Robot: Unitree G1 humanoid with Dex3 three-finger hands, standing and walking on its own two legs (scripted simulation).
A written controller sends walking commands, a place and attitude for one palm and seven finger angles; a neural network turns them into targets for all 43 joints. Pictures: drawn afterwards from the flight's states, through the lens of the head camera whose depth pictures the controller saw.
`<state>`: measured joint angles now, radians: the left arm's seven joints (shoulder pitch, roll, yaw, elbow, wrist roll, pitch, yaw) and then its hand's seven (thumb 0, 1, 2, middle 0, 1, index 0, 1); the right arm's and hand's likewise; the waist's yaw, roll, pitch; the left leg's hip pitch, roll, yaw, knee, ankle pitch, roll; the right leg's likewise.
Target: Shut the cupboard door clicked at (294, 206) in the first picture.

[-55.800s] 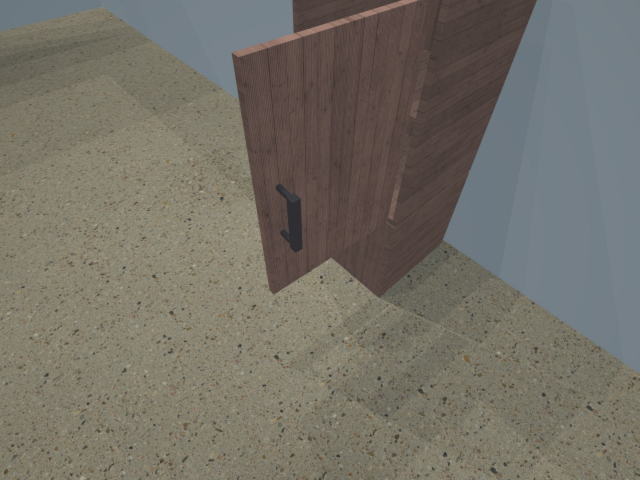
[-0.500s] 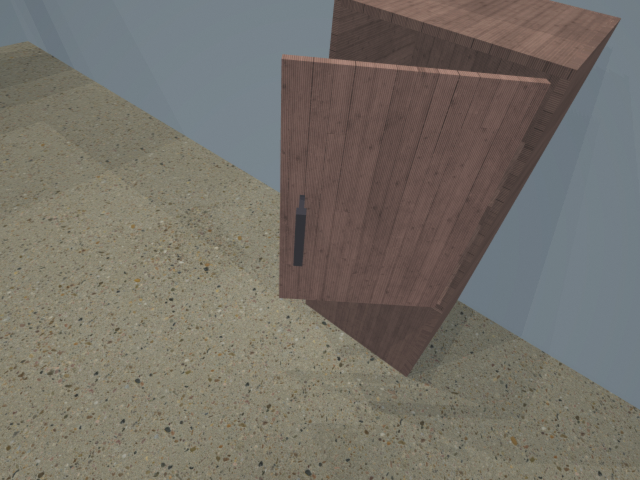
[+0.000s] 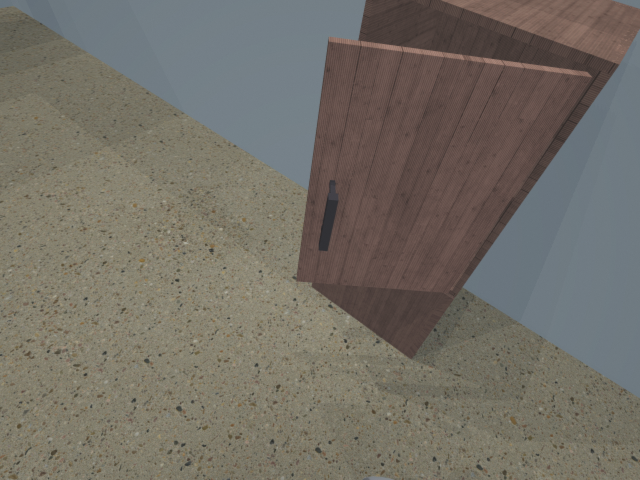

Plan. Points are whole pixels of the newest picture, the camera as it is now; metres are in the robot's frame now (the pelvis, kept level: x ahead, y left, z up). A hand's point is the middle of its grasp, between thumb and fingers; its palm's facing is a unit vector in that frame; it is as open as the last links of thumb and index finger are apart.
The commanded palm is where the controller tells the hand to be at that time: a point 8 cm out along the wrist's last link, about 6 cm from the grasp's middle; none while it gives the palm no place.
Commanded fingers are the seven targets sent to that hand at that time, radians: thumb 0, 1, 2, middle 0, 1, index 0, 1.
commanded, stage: shuffle to correct the standing spot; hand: left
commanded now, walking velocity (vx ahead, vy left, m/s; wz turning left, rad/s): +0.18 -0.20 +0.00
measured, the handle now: (327, 216) +0.60 +0.00 -0.07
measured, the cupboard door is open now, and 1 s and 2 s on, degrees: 38 38 38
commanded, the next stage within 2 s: come to a stop and stand still in 1.28 s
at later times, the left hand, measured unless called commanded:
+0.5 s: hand (275, 407) +0.26 +0.06 -0.17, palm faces -0.12 -0.99 -0.12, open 7.3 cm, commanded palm none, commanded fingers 0.00 0.90 0.90 -0.20 -0.30 -0.20 -0.30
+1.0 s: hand (290, 429) +0.23 +0.03 -0.18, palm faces +0.05 -0.98 -0.17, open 7.3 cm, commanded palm none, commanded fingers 0.00 0.90 0.90 -0.20 -0.30 -0.20 -0.30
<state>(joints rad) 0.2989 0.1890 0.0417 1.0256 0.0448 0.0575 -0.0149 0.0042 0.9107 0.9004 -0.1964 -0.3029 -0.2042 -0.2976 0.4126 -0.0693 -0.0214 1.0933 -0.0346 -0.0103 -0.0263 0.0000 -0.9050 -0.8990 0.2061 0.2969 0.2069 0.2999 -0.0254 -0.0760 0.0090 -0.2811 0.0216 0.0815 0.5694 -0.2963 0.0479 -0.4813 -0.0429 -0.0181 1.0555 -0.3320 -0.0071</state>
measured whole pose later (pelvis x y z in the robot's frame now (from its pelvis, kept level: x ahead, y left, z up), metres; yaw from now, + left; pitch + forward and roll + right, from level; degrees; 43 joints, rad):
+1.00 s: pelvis +0.20 -0.16 +0.01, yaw +0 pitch +1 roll -2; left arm 0.24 0.22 0.07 0.97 0.03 0.09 -0.01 0.00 0.92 0.90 -0.19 -0.30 -0.20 -0.30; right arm 0.17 -0.15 -0.03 0.97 -0.03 -0.02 -0.05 -0.01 -0.92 -0.90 0.21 0.30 0.21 0.30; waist 0.01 -0.04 0.07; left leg -0.24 0.12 0.17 0.52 -0.28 0.01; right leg -0.54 -0.05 0.02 1.13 -0.34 0.05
